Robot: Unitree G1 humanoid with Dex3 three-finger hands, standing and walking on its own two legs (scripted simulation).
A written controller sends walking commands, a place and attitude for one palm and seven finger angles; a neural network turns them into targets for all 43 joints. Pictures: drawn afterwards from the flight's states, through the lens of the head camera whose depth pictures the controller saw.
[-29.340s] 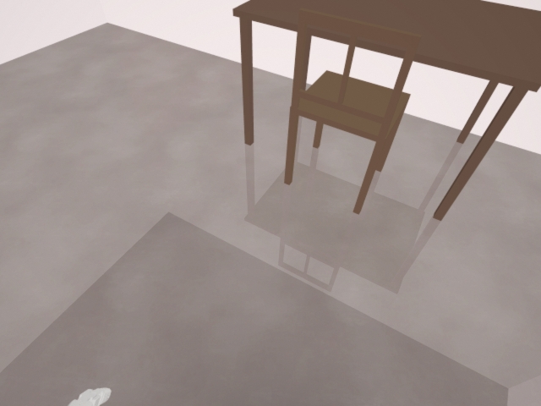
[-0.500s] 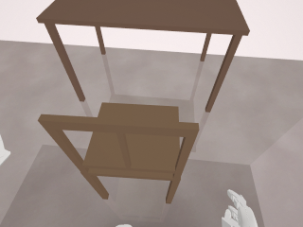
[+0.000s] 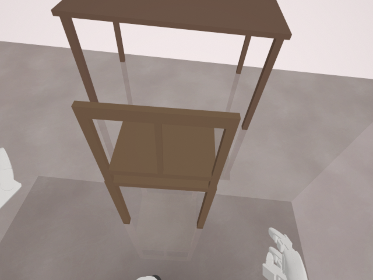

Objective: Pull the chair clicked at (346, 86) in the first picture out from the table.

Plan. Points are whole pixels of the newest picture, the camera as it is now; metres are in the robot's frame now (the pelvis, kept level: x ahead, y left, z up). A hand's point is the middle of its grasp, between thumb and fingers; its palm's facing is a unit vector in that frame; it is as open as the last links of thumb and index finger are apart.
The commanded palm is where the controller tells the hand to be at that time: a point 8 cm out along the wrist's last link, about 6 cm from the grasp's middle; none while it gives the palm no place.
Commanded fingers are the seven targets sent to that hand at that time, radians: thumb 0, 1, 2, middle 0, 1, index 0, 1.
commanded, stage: stop stepping back and stand still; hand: left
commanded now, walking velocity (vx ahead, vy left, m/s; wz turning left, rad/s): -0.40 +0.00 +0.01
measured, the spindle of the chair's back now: (159, 149) +0.48 +0.12 -0.09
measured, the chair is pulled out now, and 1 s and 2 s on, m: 0.59 0.59 0.59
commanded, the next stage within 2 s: let the arm hang, fingers relaxed in 0.82 s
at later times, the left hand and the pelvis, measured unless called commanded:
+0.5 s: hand out of the picture +0.07 +0.26 +0.19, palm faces +0.49 -0.74 -0.47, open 7.4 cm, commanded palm +0.01 +0.30 +0.18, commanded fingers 0.00 0.90 0.90 -0.20 -0.30 -0.20 -0.30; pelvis -0.11 -0.01 -0.01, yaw +3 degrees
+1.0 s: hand out of the picture +0.08 +0.29 +0.10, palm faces +0.37 -0.78 -0.50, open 7.4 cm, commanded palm none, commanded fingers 0.00 0.90 0.90 -0.20 -0.30 -0.20 -0.30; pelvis -0.12 +0.01 -0.01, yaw +5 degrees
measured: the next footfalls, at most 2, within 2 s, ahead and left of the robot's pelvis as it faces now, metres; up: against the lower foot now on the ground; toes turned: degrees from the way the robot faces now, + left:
right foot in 0.06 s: -0.02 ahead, -0.16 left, +0.00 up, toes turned -2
left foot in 0.28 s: -0.10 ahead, +0.11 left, +0.00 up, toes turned +6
